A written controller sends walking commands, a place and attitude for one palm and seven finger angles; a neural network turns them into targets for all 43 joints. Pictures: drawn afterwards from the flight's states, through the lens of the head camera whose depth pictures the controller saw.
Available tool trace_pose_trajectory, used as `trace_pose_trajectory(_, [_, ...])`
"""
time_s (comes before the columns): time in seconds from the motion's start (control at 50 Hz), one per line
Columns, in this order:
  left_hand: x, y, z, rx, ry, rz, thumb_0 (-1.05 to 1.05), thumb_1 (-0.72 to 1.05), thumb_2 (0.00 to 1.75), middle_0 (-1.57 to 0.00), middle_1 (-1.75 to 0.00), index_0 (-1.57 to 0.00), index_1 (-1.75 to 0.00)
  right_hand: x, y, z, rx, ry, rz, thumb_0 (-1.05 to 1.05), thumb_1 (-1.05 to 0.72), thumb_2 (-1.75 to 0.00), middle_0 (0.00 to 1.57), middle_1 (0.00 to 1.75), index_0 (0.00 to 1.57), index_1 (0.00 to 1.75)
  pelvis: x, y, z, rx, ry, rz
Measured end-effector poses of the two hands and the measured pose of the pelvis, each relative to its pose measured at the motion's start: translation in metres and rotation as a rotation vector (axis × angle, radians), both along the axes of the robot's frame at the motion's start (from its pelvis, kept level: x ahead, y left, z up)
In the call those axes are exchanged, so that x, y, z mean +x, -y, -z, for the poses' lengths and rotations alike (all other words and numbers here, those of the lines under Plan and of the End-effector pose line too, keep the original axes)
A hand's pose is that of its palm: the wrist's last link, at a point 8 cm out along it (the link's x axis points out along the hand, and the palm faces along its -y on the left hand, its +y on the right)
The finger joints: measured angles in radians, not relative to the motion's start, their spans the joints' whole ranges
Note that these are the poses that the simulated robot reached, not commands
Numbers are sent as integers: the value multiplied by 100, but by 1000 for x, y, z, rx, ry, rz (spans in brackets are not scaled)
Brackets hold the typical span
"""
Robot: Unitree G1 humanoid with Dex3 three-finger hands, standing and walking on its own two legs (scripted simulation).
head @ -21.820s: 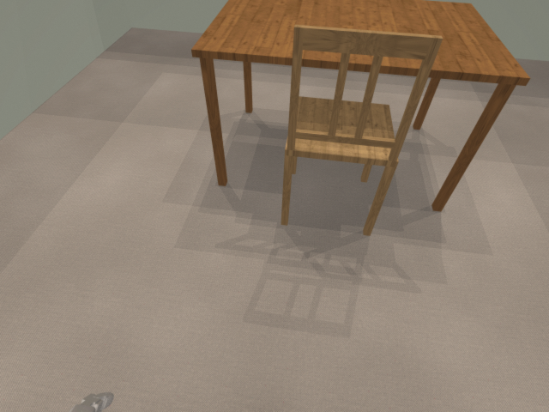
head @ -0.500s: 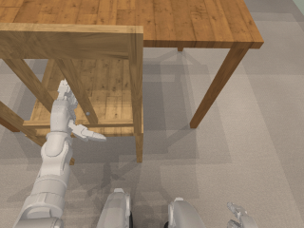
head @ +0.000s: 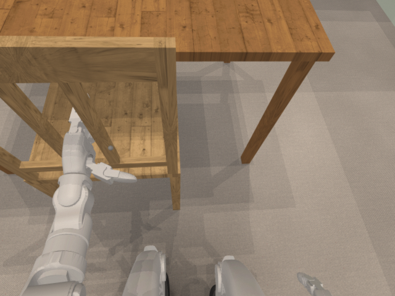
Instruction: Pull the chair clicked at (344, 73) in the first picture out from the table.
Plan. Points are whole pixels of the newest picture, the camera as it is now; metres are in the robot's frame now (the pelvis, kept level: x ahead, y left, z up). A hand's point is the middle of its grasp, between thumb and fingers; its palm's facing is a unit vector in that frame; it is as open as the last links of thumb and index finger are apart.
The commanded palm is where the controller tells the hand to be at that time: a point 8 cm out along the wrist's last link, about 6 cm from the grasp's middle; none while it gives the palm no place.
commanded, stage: push the fingers through the gap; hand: left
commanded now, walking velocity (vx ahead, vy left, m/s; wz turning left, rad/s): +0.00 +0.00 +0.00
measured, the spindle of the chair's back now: (47, 132) +0.43 +0.30 +0.03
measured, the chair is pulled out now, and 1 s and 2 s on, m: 0.00 0.00 0.03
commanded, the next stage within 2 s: hook a spindle and tug to test in 0.06 s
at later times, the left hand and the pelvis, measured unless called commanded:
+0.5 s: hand (109, 142) +0.41 +0.18 +0.02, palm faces +0.08 -1.00 -0.05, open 15.6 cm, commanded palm +0.38 +0.22 +0.02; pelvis -0.01 +0.00 -0.01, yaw +1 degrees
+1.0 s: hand (109, 142) +0.41 +0.18 +0.02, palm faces +0.06 -1.00 -0.02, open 6.2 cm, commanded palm +0.38 +0.22 +0.02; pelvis +0.00 +0.00 +0.00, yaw +0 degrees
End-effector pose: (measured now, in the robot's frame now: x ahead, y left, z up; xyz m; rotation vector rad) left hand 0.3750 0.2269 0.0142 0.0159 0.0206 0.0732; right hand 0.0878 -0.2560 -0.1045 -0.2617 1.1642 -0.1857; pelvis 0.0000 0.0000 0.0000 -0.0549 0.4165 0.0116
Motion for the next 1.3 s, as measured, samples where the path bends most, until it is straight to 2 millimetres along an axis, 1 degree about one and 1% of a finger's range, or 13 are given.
trace_pose_trajectory(0.12, [3,-8,-14,40,60,-11,-1,-50,30,-6,-8,-6,-8,8,1,2,1,18,-19,0,-90,-90,20,30,20,30,-1,2,2,-2,3,-7])
trace_pose_trajectory(0.2, [3,-7,-7,25,4,16,-1,-50,30,-6,-8,-6,-8,12,1,3,9,27,-23,0,-90,-90,20,30,20,30,-3,2,2,-3,5,-12])
trace_pose_trajectory(0.28, [-1,1,0,-1,-20,26,-1,-50,30,-8,-13,-8,-13,14,0,2,9,38,-23,0,-90,-90,20,30,20,30,-3,2,2,-2,4,-11])
trace_pose_trajectory(0.34, [-2,4,-1,-4,2,14,-1,-50,30,-10,-21,-10,-22,15,0,3,5,42,-28,0,-90,-90,20,30,20,30,-4,2,3,-1,3,-9])
trace_pose_trajectory(0.4, [1,2,-2,9,24,-6,-1,-50,30,-14,-33,-14,-33,13,0,5,1,38,-32,0,-90,-90,20,30,20,30,-5,3,5,-1,1,-8])
trace_pose_trajectory(0.48, [8,-3,-5,32,38,-7,-1,-50,30,-20,-52,-20,-52,9,0,8,1,27,-28,0,-90,-90,20,30,20,30,-7,3,8,-4,-2,-10])
trace_pose_trajectory(0.56, [10,0,-7,25,26,18,-1,-47,32,-26,-72,-26,-72,4,0,9,10,10,-16,0,-90,-90,20,30,20,30,-6,2,6,-5,-2,-10])
trace_pose_trajectory(0.64, [7,1,-7,3,2,5,-1,-36,36,-33,-93,-33,-93,0,-2,7,18,0,-6,0,-90,-90,20,30,20,30,-4,1,3,-2,-1,-8])
trace_pose_trajectory(0.74, [8,0,-7,9,6,-5,-1,-16,45,-42,-119,-39,-119,-1,-2,4,16,-1,-4,0,-90,-90,20,30,20,30,-2,1,1,0,-1,-4])
trace_pose_trajectory(0.84, [9,-1,-6,11,20,0,0,10,56,-47,-134,-43,-134,2,-1,2,8,2,-4,0,-90,-90,20,30,20,30,0,0,2,-4,-2,-6])
trace_pose_trajectory(1.0, [8,-2,-6,9,14,10,1,53,75,-49,-143,-46,-143,9,-4,1,10,9,-10,0,-90,-90,20,30,20,30,2,-4,1,-5,-4,-5])
trace_pose_trajectory(1.08, [8,-2,-6,5,12,6,1,70,82,-49,-144,-46,-144,14,-6,1,15,16,-14,0,-90,-90,20,30,20,30,3,-5,0,-5,-5,-5])
trace_pose_trajectory(1.3, [5,-1,-7,-4,-2,2,2,72,79,-44,-145,-43,-145,25,-13,-5,35,39,-5,0,-90,-90,20,30,20,30,11,-7,-4,-2,-4,6])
